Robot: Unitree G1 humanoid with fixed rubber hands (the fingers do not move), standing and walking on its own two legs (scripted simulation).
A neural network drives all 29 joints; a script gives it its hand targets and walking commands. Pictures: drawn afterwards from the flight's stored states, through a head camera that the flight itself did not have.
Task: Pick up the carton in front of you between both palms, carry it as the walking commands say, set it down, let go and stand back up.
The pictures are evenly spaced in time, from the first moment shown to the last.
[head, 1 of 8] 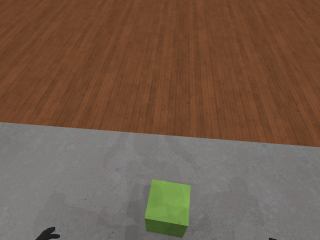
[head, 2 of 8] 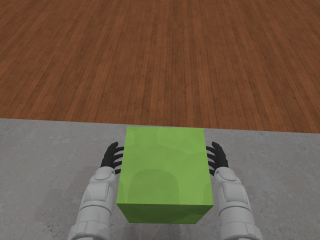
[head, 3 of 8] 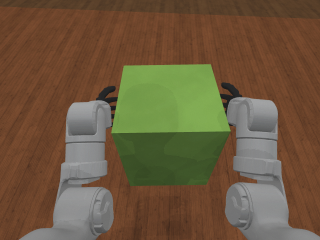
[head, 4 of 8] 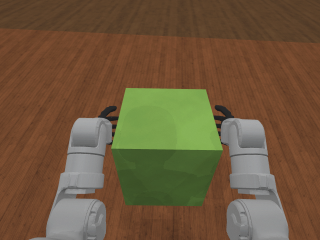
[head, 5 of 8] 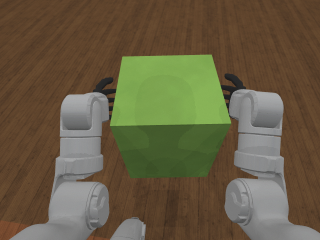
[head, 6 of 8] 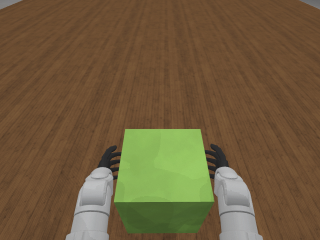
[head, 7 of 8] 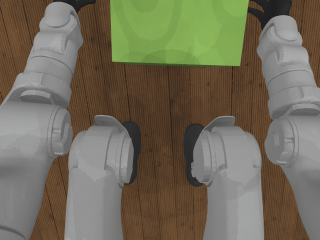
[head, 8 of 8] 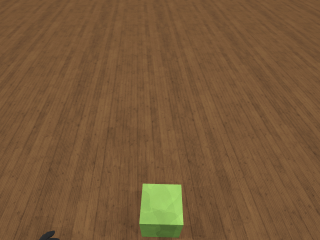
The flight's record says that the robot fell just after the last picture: no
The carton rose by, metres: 0.99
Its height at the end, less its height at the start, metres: +0.25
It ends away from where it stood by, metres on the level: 5.94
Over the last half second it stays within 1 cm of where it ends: yes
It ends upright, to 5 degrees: yes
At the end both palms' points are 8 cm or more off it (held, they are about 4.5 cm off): yes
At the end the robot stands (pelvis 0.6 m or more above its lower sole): yes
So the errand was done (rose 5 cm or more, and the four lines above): yes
